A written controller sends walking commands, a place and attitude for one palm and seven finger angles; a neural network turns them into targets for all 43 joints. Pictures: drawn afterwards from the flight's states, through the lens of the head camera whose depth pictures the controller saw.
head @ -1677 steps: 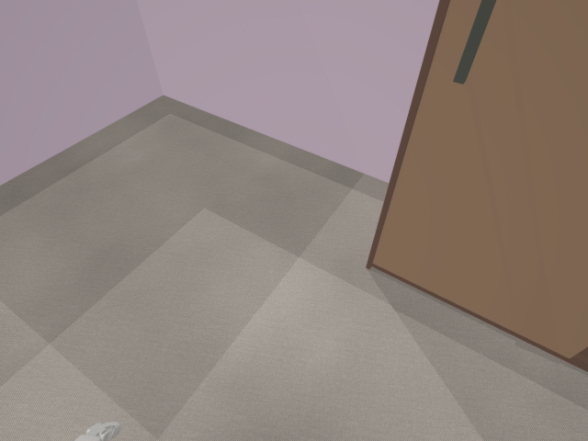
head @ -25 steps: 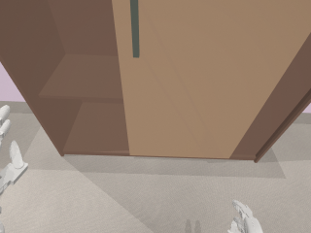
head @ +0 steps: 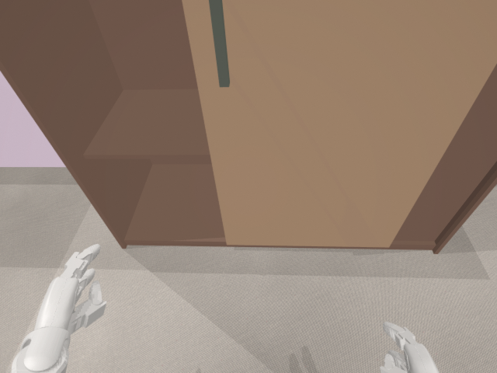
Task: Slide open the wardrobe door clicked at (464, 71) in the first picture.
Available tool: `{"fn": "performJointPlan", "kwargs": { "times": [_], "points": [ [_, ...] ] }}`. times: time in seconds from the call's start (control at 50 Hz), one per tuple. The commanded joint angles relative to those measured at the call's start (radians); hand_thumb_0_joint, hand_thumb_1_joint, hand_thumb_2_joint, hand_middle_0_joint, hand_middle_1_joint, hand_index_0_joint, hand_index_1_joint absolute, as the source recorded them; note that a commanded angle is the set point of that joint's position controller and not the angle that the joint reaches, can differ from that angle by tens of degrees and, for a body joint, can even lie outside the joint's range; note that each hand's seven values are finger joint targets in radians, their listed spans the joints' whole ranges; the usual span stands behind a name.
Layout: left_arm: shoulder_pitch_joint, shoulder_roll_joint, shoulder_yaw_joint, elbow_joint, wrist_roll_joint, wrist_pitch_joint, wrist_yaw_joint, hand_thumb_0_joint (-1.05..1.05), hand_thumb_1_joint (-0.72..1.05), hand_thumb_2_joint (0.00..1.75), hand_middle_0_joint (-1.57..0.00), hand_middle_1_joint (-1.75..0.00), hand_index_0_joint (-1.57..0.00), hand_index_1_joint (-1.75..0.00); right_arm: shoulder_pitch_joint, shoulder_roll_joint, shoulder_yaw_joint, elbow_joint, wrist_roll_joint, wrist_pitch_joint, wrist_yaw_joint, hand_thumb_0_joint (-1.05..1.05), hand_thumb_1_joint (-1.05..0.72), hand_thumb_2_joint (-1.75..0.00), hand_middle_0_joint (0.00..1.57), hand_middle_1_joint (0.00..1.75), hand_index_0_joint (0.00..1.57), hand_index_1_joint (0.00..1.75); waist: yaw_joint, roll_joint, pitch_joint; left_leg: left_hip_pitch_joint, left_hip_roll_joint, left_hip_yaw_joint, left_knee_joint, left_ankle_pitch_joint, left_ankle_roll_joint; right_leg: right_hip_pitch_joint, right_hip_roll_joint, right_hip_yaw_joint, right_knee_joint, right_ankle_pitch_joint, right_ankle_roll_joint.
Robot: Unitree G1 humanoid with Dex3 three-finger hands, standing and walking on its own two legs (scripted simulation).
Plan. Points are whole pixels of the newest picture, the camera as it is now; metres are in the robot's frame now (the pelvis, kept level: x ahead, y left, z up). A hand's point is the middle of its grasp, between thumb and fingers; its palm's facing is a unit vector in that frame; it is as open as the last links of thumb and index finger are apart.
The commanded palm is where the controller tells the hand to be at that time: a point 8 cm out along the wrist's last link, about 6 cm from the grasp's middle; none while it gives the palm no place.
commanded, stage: let the arm hang, fingers relaxed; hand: left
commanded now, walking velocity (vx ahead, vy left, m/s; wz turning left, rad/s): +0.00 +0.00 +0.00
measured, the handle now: (221, 37) +0.74 +0.10 +0.21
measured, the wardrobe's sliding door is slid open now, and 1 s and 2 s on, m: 0.49 0.49 0.49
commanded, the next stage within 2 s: look to check the result in 0.98 s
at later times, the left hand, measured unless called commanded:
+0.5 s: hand out of the picture -0.01 +0.20 -0.16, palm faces +0.00 -0.96 -0.27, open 7.3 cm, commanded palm none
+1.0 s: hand out of the picture +0.09 +0.19 -0.15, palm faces -0.02 -0.97 -0.24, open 7.4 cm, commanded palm none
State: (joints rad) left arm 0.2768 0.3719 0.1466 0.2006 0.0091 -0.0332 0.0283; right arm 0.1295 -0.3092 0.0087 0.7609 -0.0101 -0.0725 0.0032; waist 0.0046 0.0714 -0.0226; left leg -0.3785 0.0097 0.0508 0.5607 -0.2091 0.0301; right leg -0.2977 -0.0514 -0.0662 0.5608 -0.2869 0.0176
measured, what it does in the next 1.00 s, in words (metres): stands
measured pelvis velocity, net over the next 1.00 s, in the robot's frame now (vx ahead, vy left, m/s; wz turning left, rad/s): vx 0.03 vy -0.02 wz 0.00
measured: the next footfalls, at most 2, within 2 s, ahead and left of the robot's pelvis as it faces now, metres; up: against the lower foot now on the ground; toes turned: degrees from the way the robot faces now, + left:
none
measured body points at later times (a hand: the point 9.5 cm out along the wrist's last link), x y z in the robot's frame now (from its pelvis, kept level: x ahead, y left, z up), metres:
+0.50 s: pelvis +0.00 -0.02 +0.01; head +0.03 -0.01 +0.46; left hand +0.00 +0.25 -0.14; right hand +0.02 -0.26 -0.15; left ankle +0.05 +0.10 -0.73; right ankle +0.00 -0.14 -0.73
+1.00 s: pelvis +0.03 -0.02 +0.01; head +0.04 -0.01 +0.46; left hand +0.09 +0.24 -0.14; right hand +0.09 -0.28 -0.13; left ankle +0.05 +0.10 -0.73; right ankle +0.00 -0.14 -0.73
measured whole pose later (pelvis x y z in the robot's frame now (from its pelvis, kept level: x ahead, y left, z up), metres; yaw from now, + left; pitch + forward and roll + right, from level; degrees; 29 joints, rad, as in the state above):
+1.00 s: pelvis +0.03 -0.02 +0.01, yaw +0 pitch -1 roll +0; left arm 0.15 0.23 0.00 1.11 0.01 -0.02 0.01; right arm 0.14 -0.24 0.00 1.11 -0.02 0.00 -0.02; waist -0.01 0.00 0.03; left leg -0.20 0.02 0.05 0.38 -0.16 0.00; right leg -0.12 -0.03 -0.08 0.37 -0.23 0.01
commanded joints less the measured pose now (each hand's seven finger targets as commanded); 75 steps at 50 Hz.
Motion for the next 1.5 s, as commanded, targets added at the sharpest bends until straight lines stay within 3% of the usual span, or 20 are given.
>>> {"fn": "performJointPlan", "kwargs": {
  "times": [0.0, 0.04, 0.06, 0.12, 0.16, 0.22, 0.34, 0.4, 0.48, 0.64, 0.72, 0.96, 1.26, 1.32, 1.48],
  "points": [
    [0.035, 0.06, -0.059, 0.216, 0.021, 0.024, -0.03, 0.0, 0.9, 0.9, -0.2, -0.3, -0.2, -0.3, 0.0, -0.155, -0.055, -0.043, -0.007, 0.017, -0.005, 0.0, -0.9, -0.9, 0.2, 0.3, 0.2, 0.3, -0.002, -0.227, -0.094, 0.01, 0.123, -0.155, -0.077, 0.184, 0.036, 0.091, -0.044, 0.065, -0.036, 0.111, -0.056],
    [-0.008, 0.071, -0.074, 0.327, 0.022, 0.025, -0.026, 0.0, 0.9, 0.9, -0.2, -0.3, -0.2, -0.3, 0.023, -0.117, -0.049, -0.012, -0.008, 0.037, -0.003, 0.0, -0.9, -0.9, 0.2, 0.3, 0.2, 0.3, -0.021, -0.307, -0.097, 0.059, 0.06, -0.098, -0.005, 0.145, 0.009, 0.048, -0.113, 0.115, -0.099, 0.162, -0.082],
    [-0.031, 0.064, -0.085, 0.373, 0.02, 0.03, -0.023, 0.0, 0.9, 0.9, -0.2, -0.3, -0.2, -0.3, 0.031, -0.091, -0.044, 0.008, -0.012, 0.048, -0.004, 0.0, -0.9, -0.9, 0.2, 0.3, 0.2, 0.3, -0.027, -0.303, -0.084, 0.082, 0.036, -0.071, 0.021, 0.101, -0.002, 0.012, -0.14, 0.132, -0.127, 0.15, -0.096],
    [-0.071, 0.039, -0.108, 0.491, 0.014, 0.036, -0.015, 0.0, 0.9, 0.9, -0.2, -0.3, -0.2, -0.3, 0.046, -0.054, -0.037, 0.057, -0.02, 0.072, -0.007, 0.0, -0.9, -0.9, 0.2, 0.3, 0.2, 0.3, -0.04, -0.122, -0.051, 0.139, 0.036, -0.065, -0.004, 0.092, -0.012, -0.037, -0.131, 0.133, -0.15, 0.083, -0.095],
    [-0.055, 0.03, -0.113, 0.563, 0.01, 0.038, -0.014, 0.0, 0.9, 0.9, -0.2, -0.3, -0.2, -0.3, 0.039, -0.066, -0.037, 0.089, -0.019, 0.076, -0.009, 0.0, -0.9, -0.9, 0.2, 0.3, 0.2, 0.3, -0.03, 0.03, -0.024, 0.123, 0.077, -0.11, -0.075, 0.062, -0.003, -0.027, -0.085, 0.103, -0.149, -0.027, -0.068],
    [0.003, 0.012, -0.098, 0.667, 0.009, 0.035, -0.012, 0.0, 0.9, 0.9, -0.2, -0.3, -0.2, -0.3, 0.039, -0.067, -0.046, 0.132, -0.021, 0.077, -0.018, 0.0, -0.9, -0.9, 0.2, 0.3, 0.2, 0.3, 0.0, 0.142, -0.016, 0.034, 0.088, -0.142, -0.145, -0.051, 0.008, 0.08, -0.052, 0.093, -0.157, -0.036, -0.066],
    [-0.017, 0.018, -0.105, 0.775, 0.007, 0.025, -0.015, 0.0, 0.9, 0.9, -0.2, -0.3, -0.2, -0.3, 0.11, -0.068, -0.056, 0.201, -0.012, 0.081, -0.028, 0.0, -0.9, -0.9, 0.2, 0.3, 0.2, 0.3, -0.016, -0.009, 0.003, 0.091, 0.093, -0.129, -0.142, -0.062, 0.002, 0.059, -0.064, 0.098, -0.23, -0.06, -0.077],
    [-0.03, 0.02, -0.105, 0.811, 0.007, 0.026, -0.016, 0.0, 0.9, 0.9, -0.2, -0.3, -0.2, -0.3, 0.118, -0.073, -0.06, 0.228, -0.013, 0.082, -0.029, 0.0, -0.9, -0.9, 0.2, 0.3, 0.2, 0.3, -0.017, -0.055, 0.043, 0.092, 0.092, -0.128, -0.164, -0.104, 0.003, 0.03, -0.064, 0.098, -0.251, -0.112, -0.077],
    [-0.034, 0.017, -0.108, 0.846, 0.006, 0.02, -0.014, 0.0, 0.9, 0.9, -0.2, -0.3, -0.2, -0.3, 0.118, -0.073, -0.058, 0.258, -0.011, 0.073, -0.029, 0.0, -0.9, -0.9, 0.2, 0.3, 0.2, 0.3, -0.015, -0.092, 0.034, 0.123, 0.1, -0.124, -0.182, -0.032, 0.006, 0.052, -0.063, 0.09, -0.248, -0.05, -0.07],
    [-0.053, 0.025, -0.111, 0.875, 0.004, 0.013, -0.01, 0.0, 0.9, 0.9, -0.2, -0.3, -0.2, -0.3, 0.069, -0.073, -0.048, 0.293, -0.007, 0.063, -0.027, 0.0, -0.9, -0.9, 0.2, 0.3, 0.2, 0.3, -0.002, -0.083, 0.024, 0.168, 0.109, -0.116, -0.208, 0.122, 0.005, 0.109, -0.069, 0.077, -0.24, 0.098, -0.052],
    [-0.077, 0.026, -0.113, 0.878, 0.004, 0.013, -0.011, 0.0, 0.9, 0.9, -0.2, -0.3, -0.2, -0.3, 0.042, -0.073, -0.043, 0.308, -0.01, 0.063, -0.026, 0.0, -0.9, -0.9, 0.2, 0.3, 0.2, 0.3, -0.004, -0.073, 0.043, 0.174, 0.111, -0.112, -0.231, 0.119, -0.001, 0.111, -0.07, 0.077, -0.251, 0.098, -0.045],
    [-0.105, 0.039, -0.106, 0.875, 0.004, 0.001, -0.011, 0.0, 0.9, 0.9, -0.2, -0.3, -0.2, -0.3, 0.008, -0.096, -0.045, 0.313, -0.009, 0.052, -0.028, 0.0, -0.9, -0.9, 0.2, 0.3, 0.2, 0.3, -0.008, -0.055, -0.006, 0.239, 0.113, -0.106, -0.23, 0.224, -0.007, 0.166, -0.082, 0.079, -0.27, 0.207, -0.046],
    [-0.124, 0.08, -0.103, 0.888, 0.002, 0.0, -0.015, 0.0, 0.9, 0.9, -0.2, -0.3, -0.2, -0.3, -0.015, -0.138, -0.049, 0.318, -0.006, 0.057, -0.029, 0.0, -0.9, -0.9, 0.2, 0.3, 0.2, 0.3, -0.012, -0.071, 0.016, 0.26, 0.119, -0.104, -0.247, 0.171, -0.007, 0.16, -0.082, 0.088, -0.311, 0.162, -0.054],
    [-0.127, 0.092, -0.103, 0.89, 0.001, -0.002, -0.015, 0.0, 0.9, 0.9, -0.2, -0.3, -0.2, -0.3, -0.021, -0.153, -0.05, 0.318, -0.006, 0.054, -0.029, 0.0, -0.9, -0.9, 0.2, 0.3, 0.2, 0.3, -0.012, -0.078, -0.014, 0.277, 0.122, -0.106, -0.241, 0.202, -0.005, 0.176, -0.085, 0.091, -0.305, 0.205, -0.055],
    [-0.141, 0.107, -0.104, 0.887, 0.0, -0.002, -0.015, 0.0, 0.9, 0.9, -0.2, -0.3, -0.2, -0.3, -0.038, -0.164, -0.048, 0.318, -0.005, 0.054, -0.029, 0.0, -0.9, -0.9, 0.2, 0.3, 0.2, 0.3, -0.011, -0.077, -0.007, 0.286, 0.125, -0.102, -0.246, 0.227, -0.007, 0.184, -0.088, 0.09, -0.307, 0.246, -0.054]
  ]
}}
